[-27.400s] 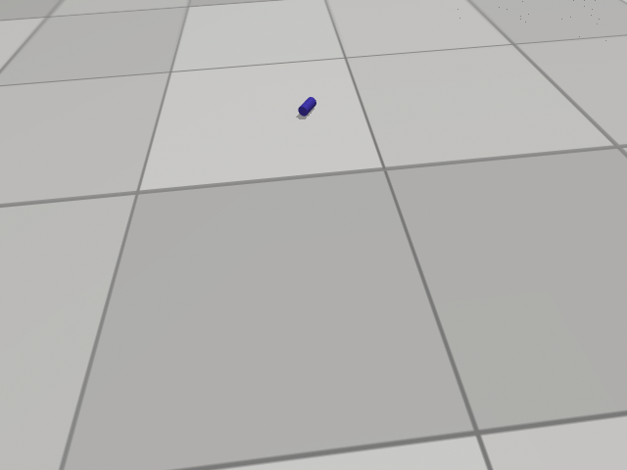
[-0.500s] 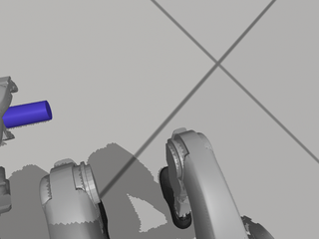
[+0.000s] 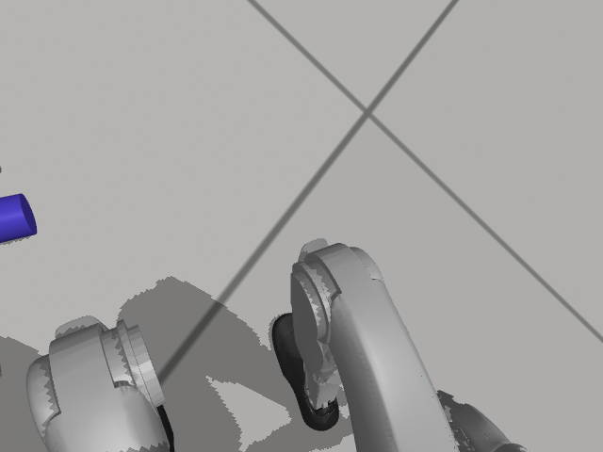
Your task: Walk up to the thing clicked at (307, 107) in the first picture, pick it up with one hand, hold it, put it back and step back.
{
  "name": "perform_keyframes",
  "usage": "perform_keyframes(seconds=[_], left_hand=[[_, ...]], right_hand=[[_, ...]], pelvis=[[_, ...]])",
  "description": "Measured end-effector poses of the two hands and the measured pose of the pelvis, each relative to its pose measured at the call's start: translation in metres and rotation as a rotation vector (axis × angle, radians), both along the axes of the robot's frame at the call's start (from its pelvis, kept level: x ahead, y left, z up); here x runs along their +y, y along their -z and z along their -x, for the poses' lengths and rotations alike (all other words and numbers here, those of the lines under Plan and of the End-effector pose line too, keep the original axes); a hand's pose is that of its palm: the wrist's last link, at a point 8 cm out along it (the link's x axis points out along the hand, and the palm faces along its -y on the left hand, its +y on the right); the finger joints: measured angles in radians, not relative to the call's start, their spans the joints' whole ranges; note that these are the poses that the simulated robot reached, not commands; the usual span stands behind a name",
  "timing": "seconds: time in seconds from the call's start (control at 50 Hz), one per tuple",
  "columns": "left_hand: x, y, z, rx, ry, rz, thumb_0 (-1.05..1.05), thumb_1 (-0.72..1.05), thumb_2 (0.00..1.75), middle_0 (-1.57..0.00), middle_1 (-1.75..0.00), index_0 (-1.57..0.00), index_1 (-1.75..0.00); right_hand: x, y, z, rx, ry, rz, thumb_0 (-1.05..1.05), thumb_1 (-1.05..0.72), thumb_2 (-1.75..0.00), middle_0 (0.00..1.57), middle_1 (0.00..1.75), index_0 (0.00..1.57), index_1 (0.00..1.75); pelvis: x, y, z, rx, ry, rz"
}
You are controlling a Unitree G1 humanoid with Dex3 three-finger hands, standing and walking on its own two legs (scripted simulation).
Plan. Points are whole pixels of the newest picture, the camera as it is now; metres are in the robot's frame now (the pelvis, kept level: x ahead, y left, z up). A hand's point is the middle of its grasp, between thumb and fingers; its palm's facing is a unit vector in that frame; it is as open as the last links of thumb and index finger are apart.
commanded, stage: rest palm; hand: left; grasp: from above
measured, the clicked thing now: out of the picture +0.47 +0.30 -0.27
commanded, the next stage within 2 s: close in 0.84 s
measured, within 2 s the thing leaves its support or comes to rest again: neither
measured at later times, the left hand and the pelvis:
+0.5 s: hand out of the picture +0.45 +0.29 -0.25, palm faces -0.48 -0.11 -0.87, open 13.6 cm; pelvis +0.01 +0.00 -0.01, yaw -2 degrees
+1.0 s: hand out of the picture +0.45 +0.28 -0.26, palm faces -0.49 -0.12 -0.87, open 13.5 cm; pelvis +0.00 +0.00 -0.01, yaw -3 degrees
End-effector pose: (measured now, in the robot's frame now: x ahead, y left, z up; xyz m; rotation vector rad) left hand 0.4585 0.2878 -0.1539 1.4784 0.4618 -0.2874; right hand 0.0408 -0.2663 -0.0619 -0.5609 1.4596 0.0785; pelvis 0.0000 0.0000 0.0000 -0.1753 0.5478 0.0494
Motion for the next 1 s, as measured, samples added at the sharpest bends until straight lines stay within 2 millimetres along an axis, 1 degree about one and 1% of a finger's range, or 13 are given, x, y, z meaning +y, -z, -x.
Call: perform_keyframes(seconds=[0.1, 0.2, 0.38, 0.52, 0.7, 0.8, 1.0], left_hand=[[0.000, 0.010, -0.003, 0.015, -0.019, -0.006, 0.00, -0.39, 0.92, -0.19, -0.91, -0.19, -0.91], [0.002, 0.021, -0.002, 0.042, -0.045, 0.007, 0.00, -0.41, 0.92, -0.18, -0.90, -0.17, -0.91], [0.007, 0.034, 0.003, 0.046, -0.027, 0.030, 0.00, -0.43, 0.95, -0.18, -0.89, -0.16, -0.91], [0.004, 0.037, 0.004, 0.021, -0.003, 0.030, 0.00, -0.42, 0.96, -0.19, -0.88, -0.17, -0.90], [0.000, 0.041, 0.001, 0.003, -0.016, 0.020, 0.00, -0.42, 0.94, -0.19, -0.87, -0.17, -0.89], [0.000, 0.045, 0.000, 0.015, -0.041, 0.022, 0.00, -0.41, 0.92, -0.19, -0.87, -0.18, -0.89], [-0.001, 0.051, 0.001, 0.036, -0.027, 0.024, 0.00, -0.39, 0.90, -0.21, -0.87, -0.19, -0.88]], right_hand=[[0.008, 0.004, 0.015, 0.045, 0.014, -0.031, 0.00, -0.90, -0.90, 0.20, 0.30, 0.20, 0.30], [0.013, 0.004, 0.020, 0.062, 0.011, -0.049, 0.00, -0.90, -0.90, 0.21, 0.30, 0.20, 0.30], [0.007, -0.001, 0.014, 0.085, -0.039, -0.033, 0.00, -0.90, -0.90, 0.21, 0.30, 0.20, 0.30], [0.003, -0.004, 0.002, 0.073, -0.087, -0.025, 0.00, -0.90, -0.90, 0.20, 0.30, 0.20, 0.30], [0.006, -0.004, -0.008, 0.041, -0.119, -0.044, 0.00, -0.90, -0.90, 0.20, 0.30, 0.20, 0.30], [0.009, -0.004, -0.007, 0.036, -0.120, -0.056, 0.00, -0.91, -0.90, 0.20, 0.30, 0.20, 0.30], [0.015, -0.005, 0.004, 0.072, -0.117, -0.082, 0.00, -0.91, -0.91, 0.20, 0.30, 0.20, 0.30]], pelvis=[[0.000, 0.003, -0.002, 0.000, 0.009, 0.005], [0.001, 0.004, -0.004, -0.007, 0.014, 0.012], [0.001, 0.006, -0.006, -0.028, 0.019, 0.022], [0.002, 0.008, -0.007, -0.037, 0.023, 0.030], [0.004, 0.009, -0.006, -0.042, 0.028, 0.040], [0.005, 0.009, -0.005, -0.045, 0.027, 0.043], [0.005, 0.008, -0.005, -0.050, 0.030, 0.048]])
